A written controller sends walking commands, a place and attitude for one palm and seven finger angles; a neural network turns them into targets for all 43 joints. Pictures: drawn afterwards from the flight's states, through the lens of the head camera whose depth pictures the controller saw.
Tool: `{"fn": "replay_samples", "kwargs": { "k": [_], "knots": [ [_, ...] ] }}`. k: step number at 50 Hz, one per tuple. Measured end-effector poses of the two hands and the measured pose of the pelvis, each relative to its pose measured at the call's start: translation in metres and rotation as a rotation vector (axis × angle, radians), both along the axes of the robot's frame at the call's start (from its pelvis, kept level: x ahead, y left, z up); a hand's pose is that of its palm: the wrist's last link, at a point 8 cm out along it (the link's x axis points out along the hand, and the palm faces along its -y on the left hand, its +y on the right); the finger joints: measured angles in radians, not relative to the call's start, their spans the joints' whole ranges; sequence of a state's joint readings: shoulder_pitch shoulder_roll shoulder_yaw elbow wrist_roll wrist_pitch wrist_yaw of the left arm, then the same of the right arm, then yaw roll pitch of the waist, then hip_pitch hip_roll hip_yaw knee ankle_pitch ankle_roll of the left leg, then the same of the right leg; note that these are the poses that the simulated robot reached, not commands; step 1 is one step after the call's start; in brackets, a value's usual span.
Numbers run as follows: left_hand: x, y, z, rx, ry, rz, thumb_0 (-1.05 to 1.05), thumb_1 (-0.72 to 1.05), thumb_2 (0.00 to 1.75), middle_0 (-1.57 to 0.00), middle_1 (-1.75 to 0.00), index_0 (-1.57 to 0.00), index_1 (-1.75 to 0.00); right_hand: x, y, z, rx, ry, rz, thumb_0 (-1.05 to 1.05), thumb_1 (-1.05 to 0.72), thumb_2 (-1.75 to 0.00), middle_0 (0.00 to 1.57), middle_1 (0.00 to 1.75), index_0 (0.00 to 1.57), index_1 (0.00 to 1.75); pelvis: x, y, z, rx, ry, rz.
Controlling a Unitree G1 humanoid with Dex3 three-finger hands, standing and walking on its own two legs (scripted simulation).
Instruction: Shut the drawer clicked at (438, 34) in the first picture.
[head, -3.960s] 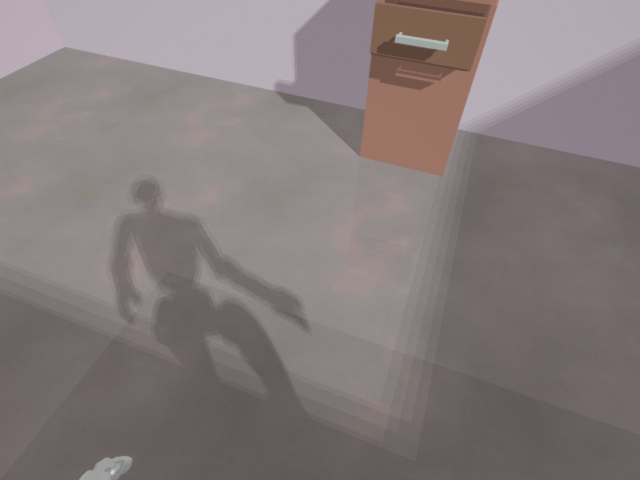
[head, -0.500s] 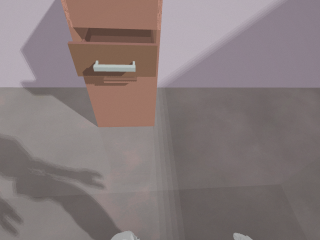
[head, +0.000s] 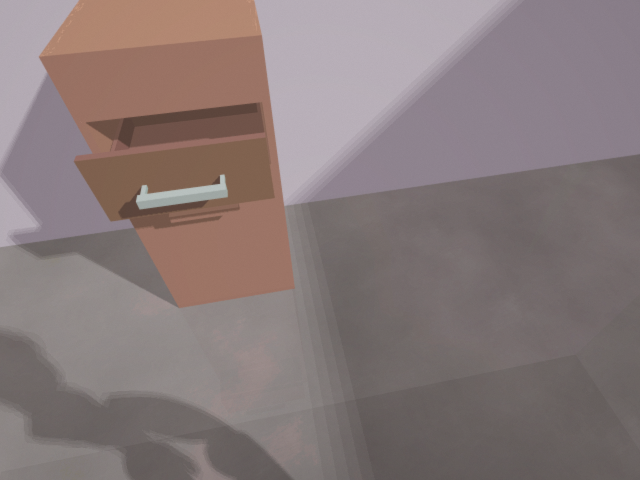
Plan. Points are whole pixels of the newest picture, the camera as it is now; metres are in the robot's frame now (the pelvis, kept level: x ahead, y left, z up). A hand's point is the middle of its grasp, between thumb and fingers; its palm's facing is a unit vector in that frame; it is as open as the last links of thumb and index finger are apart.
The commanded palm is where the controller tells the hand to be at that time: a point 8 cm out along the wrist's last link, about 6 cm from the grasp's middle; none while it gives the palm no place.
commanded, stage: turn to face it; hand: left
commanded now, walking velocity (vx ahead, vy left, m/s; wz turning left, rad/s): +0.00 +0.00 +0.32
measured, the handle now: (183, 190) +0.70 +0.31 -0.08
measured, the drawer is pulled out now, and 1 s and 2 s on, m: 0.14 0.14 0.14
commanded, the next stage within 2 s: take the last steps up to it in 0.18 s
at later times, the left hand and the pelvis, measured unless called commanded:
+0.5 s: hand out of the picture -0.02 +0.22 -0.17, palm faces +0.18 -0.97 -0.18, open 7.4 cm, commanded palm none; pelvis +0.00 +0.03 +0.01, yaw +8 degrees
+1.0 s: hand out of the picture +0.02 +0.13 -0.15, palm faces +0.28 -0.95 -0.15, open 7.4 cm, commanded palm none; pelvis +0.11 +0.00 +0.01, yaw +11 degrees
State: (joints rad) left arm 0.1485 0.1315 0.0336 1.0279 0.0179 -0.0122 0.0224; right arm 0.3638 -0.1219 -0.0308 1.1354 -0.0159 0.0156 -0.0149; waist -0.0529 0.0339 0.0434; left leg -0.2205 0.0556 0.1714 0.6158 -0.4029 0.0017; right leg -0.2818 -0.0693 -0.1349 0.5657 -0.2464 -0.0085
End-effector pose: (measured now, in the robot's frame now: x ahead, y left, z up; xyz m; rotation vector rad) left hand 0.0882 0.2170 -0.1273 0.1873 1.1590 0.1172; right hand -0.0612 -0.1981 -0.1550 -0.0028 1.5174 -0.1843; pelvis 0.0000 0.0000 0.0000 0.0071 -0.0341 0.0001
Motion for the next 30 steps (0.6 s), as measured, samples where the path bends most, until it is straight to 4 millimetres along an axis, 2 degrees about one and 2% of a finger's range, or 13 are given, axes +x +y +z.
{"fn": "replay_samples", "kwargs": {
  "k": [4,8,13,17,20,24,27,30],
  "knots": [
    [-0.003,-0.002,0.005,0.003,-0.021,0.061,-0.01,0.93,0.89,-0.21,-0.30,-0.20,-0.30,0.018,-0.003,0.002,0.013,0.006,0.043,0.00,-0.92,-0.89,0.19,0.30,0.20,0.30,0.002,-0.003,0.004,-0.006,0.006,0.042],
    [-0.017,0.009,0.002,0.003,-0.007,0.111,-0.02,0.93,0.89,-0.21,-0.30,-0.20,-0.30,0.049,-0.009,0.008,-0.016,-0.047,0.095,0.00,-0.91,-0.89,0.19,0.30,0.20,0.30,0.001,-0.001,0.005,-0.011,0.010,0.072],
    [-0.052,0.030,-0.017,-0.023,0.055,0.180,-0.01,0.92,0.89,-0.21,-0.30,-0.20,-0.30,0.090,-0.014,0.015,-0.100,-0.138,0.176,0.01,-0.92,-0.89,0.19,0.30,0.20,0.30,-0.003,0.014,-0.002,-0.032,0.009,0.106],
    [-0.086,0.045,-0.028,-0.042,0.142,0.226,0.00,0.91,0.89,-0.21,-0.30,-0.20,-0.30,0.110,-0.011,0.025,-0.151,-0.198,0.225,0.01,-0.92,-0.89,0.19,0.30,0.20,0.30,-0.005,0.026,-0.003,-0.023,0.001,0.109],
    [-0.105,0.050,-0.023,-0.046,0.194,0.235,0.00,0.91,0.89,-0.20,-0.30,-0.19,-0.30,0.118,-0.006,0.033,-0.160,-0.227,0.247,0.00,-0.92,-0.89,0.19,0.30,0.20,0.30,-0.003,0.030,0.004,-0.026,0.005,0.118],
    [-0.116,0.050,-0.012,-0.050,0.223,0.235,0.00,0.91,0.89,-0.20,-0.29,-0.19,-0.30,0.121,0.001,0.037,-0.137,-0.232,0.257,0.00,-0.92,-0.89,0.19,0.30,0.20,0.30,0.002,0.032,0.012,-0.027,0.011,0.130],
    [-0.116,0.046,-0.006,-0.049,0.234,0.233,0.00,0.91,0.89,-0.20,-0.29,-0.19,-0.30,0.118,0.004,0.034,-0.110,-0.216,0.249,0.00,-0.91,-0.89,0.19,0.30,0.20,0.30,0.008,0.030,0.014,-0.022,0.014,0.136],
    [-0.105,0.038,-0.003,-0.043,0.231,0.224,0.00,0.91,0.89,-0.20,-0.29,-0.19,-0.30,0.110,0.002,0.027,-0.080,-0.181,0.231,0.00,-0.91,-0.89,0.20,0.30,0.20,0.30,0.015,0.024,0.014,-0.011,0.014,0.140]
  ]
}}
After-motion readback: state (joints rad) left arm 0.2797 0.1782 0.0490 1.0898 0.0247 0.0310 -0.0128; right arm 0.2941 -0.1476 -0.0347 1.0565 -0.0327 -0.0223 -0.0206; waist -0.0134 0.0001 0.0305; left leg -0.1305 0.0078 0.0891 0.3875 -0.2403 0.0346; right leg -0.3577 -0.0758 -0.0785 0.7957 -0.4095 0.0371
